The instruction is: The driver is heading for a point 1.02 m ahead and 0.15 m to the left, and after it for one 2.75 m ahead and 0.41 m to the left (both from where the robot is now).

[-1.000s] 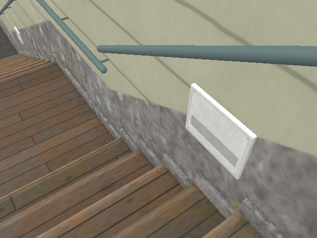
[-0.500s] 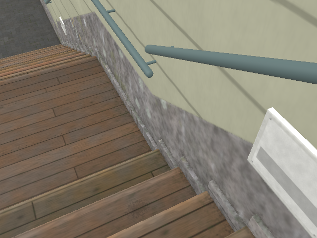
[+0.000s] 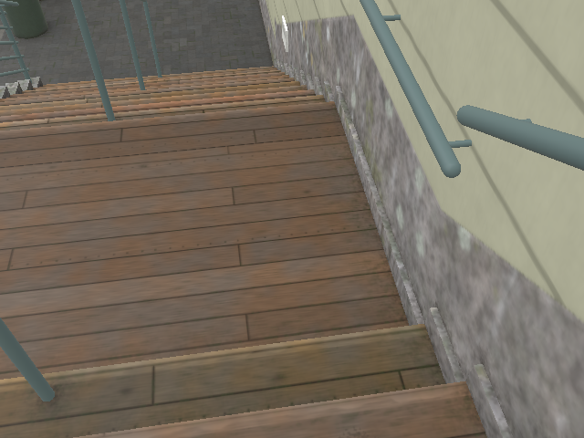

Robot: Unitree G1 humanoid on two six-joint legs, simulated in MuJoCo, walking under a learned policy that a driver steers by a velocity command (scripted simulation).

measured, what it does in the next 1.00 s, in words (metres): goes down, turning left: right foot 0.17 m lower, then left foot 0.17 m lower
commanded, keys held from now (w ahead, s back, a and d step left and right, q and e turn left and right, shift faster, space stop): w+q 0.52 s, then w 0.44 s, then w+e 0.04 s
